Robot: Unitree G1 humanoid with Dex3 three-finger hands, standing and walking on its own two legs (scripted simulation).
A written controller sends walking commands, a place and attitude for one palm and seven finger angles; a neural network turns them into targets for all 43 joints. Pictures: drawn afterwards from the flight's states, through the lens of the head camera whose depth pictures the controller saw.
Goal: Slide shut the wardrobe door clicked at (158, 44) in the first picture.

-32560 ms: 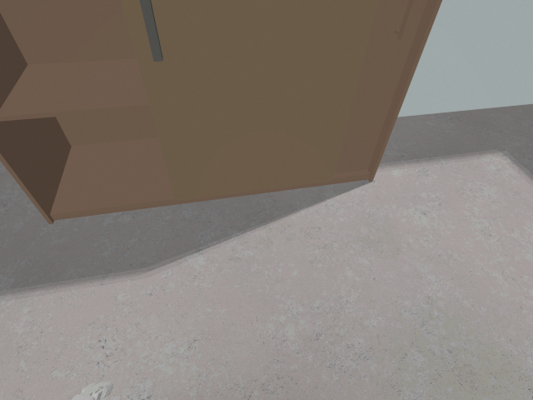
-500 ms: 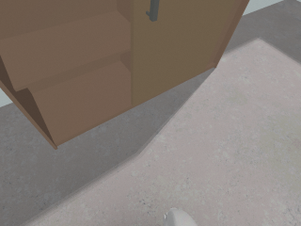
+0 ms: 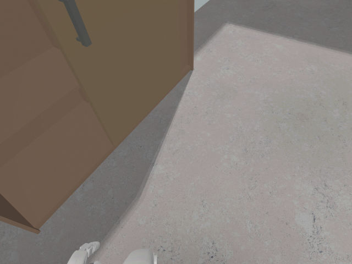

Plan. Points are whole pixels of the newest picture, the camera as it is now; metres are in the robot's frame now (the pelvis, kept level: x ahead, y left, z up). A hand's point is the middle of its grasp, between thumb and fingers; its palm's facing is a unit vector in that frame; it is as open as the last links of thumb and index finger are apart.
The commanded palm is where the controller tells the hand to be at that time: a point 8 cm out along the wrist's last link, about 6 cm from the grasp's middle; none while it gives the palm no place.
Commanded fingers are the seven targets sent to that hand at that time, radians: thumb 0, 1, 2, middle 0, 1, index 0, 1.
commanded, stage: walk to a spot facing it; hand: right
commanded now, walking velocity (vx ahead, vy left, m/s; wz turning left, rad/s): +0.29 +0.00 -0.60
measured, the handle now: (74, 22) +0.90 +0.42 +0.09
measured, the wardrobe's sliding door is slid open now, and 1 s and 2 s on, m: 0.61 0.61 0.61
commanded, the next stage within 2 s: turn to face it in 1.00 s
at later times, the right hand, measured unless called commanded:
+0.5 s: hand (251, 248) +0.18 -0.16 -0.14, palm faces +0.26 +0.93 -0.25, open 7.3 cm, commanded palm none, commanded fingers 0.00 -0.90 -0.90 0.20 0.30 0.20 0.30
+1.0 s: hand (276, 261) +0.16 -0.24 -0.19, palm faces +0.64 +0.75 -0.18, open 7.3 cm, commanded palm none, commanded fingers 0.00 -0.90 -0.90 0.20 0.30 0.20 0.30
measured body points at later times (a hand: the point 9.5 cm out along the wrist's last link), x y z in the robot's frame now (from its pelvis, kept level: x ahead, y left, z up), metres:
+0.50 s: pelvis +0.12 +0.05 +0.01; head +0.17 +0.06 +0.45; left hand +0.16 +0.31 -0.15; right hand +0.17 -0.21 -0.12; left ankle +0.13 +0.15 -0.73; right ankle +0.04 -0.08 -0.65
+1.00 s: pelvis +0.27 -0.08 -0.01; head +0.30 -0.13 +0.44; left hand +0.52 +0.06 -0.13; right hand +0.12 -0.28 -0.17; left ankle +0.32 +0.10 -0.62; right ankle +0.27 -0.12 -0.73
